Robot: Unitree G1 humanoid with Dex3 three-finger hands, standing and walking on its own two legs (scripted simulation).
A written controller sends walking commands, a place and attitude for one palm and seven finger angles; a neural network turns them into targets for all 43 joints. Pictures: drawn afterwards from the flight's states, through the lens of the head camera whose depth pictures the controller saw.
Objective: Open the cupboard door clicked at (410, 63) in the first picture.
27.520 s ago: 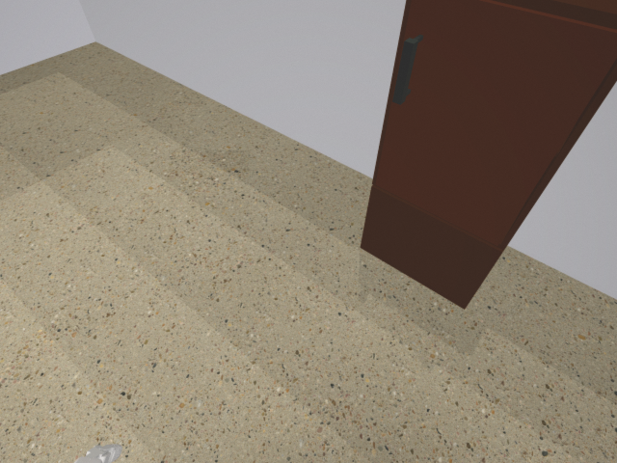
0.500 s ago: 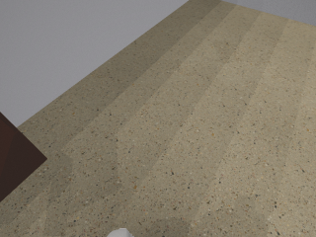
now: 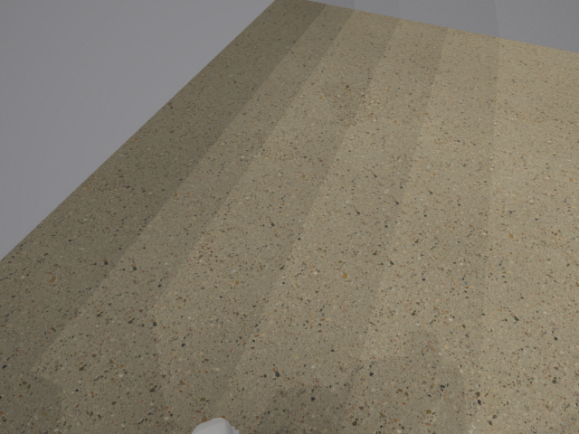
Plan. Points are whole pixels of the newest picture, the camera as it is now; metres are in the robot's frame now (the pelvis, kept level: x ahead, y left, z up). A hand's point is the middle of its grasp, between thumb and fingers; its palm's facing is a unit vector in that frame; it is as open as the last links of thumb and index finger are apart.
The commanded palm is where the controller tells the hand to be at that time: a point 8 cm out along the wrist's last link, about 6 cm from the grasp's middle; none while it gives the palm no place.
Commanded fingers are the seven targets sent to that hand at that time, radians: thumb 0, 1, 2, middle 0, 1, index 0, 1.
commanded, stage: walk to a spot facing it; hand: left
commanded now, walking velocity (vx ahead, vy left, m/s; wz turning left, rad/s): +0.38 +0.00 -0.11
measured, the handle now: out of the picture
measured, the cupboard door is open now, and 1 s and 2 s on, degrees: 43 43 43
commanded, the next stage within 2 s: turn to face it in 0.68 s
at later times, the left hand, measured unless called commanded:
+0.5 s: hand (218, 328) +0.31 +0.14 -0.16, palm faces +0.03 -0.98 -0.21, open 7.3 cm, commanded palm none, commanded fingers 0.00 0.90 0.90 -0.20 -0.30 -0.20 -0.30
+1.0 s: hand (241, 233) +0.53 +0.12 -0.17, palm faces +0.11 -0.97 -0.20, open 7.4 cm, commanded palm none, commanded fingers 0.00 0.90 0.90 -0.20 -0.30 -0.20 -0.30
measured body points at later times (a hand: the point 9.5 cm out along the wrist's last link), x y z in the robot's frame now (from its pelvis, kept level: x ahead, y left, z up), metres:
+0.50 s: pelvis +0.24 -0.05 +0.00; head +0.27 -0.05 +0.45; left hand +0.31 +0.19 -0.15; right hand +0.21 -0.28 -0.16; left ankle +0.21 +0.10 -0.68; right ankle +0.22 -0.14 -0.74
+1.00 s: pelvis +0.45 -0.07 -0.01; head +0.47 -0.08 +0.44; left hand +0.52 +0.17 -0.15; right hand +0.46 -0.30 -0.17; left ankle +0.42 +0.07 -0.71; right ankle +0.49 -0.19 -0.74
